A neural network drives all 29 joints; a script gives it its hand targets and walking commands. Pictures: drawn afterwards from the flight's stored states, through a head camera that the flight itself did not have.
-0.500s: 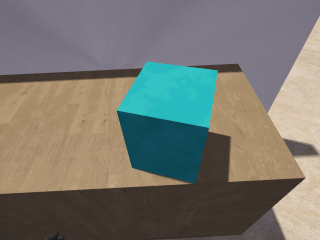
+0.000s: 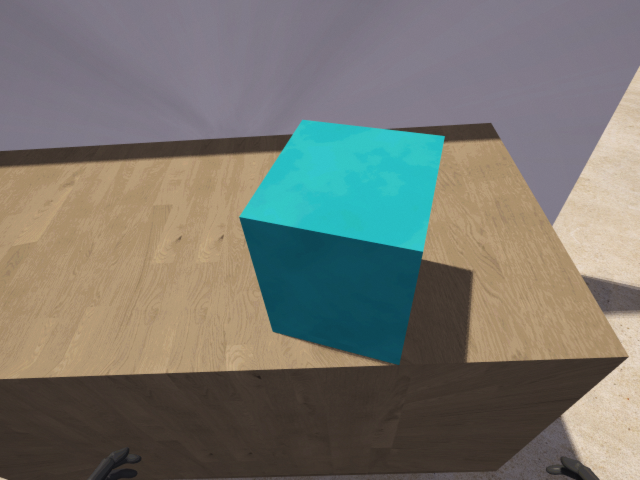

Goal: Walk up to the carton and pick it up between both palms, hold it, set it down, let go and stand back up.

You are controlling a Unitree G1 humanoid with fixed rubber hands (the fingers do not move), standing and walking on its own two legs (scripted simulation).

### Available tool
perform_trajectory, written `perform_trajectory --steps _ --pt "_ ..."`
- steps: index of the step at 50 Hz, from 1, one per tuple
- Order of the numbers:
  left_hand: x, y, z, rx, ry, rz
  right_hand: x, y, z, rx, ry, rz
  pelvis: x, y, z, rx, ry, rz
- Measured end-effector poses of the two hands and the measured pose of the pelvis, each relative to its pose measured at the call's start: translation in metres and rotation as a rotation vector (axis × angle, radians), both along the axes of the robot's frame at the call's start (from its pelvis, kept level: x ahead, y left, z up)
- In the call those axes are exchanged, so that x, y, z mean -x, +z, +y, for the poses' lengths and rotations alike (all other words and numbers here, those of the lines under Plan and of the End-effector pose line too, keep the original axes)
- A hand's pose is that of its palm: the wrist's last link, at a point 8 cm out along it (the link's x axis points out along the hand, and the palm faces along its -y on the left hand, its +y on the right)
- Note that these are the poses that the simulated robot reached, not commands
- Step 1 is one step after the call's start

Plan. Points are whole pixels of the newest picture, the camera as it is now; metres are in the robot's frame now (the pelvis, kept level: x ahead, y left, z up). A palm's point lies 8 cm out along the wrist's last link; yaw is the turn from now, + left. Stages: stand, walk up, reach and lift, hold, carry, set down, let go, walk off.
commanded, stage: walk up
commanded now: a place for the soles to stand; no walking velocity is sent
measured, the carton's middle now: (350, 242) +0.43 -0.02 +0.06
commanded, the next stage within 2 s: reach and lift in 0.66 s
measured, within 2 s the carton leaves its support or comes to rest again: neither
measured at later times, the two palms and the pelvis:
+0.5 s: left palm out of the picture +0.15 +0.31 -0.05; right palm out of the picture +0.14 -0.30 -0.08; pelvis +0.02 +0.00 +0.00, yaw +0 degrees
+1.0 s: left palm (158, 434) +0.21 +0.25 -0.05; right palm out of the picture +0.15 -0.30 -0.07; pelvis +0.02 -0.01 +0.01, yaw +0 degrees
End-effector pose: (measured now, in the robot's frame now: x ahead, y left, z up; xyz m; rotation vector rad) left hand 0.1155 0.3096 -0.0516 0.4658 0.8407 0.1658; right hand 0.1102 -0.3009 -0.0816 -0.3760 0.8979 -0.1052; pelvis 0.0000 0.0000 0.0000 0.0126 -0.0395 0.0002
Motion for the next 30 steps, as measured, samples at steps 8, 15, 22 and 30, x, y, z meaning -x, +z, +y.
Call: perform_trajectory --steps 8,15,22,30 --pt "-0.014 0.0 -0.002 0.0 -0.006 0.003 -0.007 -0.002 -0.002 -0.001 0.0 0.024 -0.012 0.001 -0.002 -0.001 0.001 0.018" --pt "-0.027 0.001 -0.002 0.001 -0.008 -0.001 -0.024 0.001 0.0 0.0 0.009 -0.001 -0.017 0.001 -0.001 0.0 0.001 0.025" --pt "-0.031 0.003 -0.003 0.0 -0.013 -0.018 -0.033 0.003 0.0 0.0 0.014 -0.025 -0.017 0.001 -0.002 -0.002 0.002 0.025" --pt "-0.031 0.003 -0.004 -0.001 -0.009 -0.014 -0.032 0.002 -0.001 0.0 0.015 -0.022 -0.017 0.001 -0.003 -0.002 0.002 0.024"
